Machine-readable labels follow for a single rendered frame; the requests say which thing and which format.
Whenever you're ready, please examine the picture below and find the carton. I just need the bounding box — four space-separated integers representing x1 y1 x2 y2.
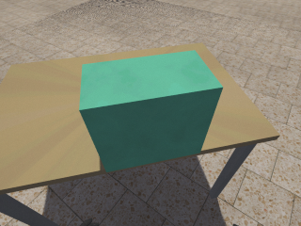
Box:
79 50 223 172

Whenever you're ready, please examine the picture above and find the table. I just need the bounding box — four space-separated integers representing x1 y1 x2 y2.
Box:
0 42 280 226

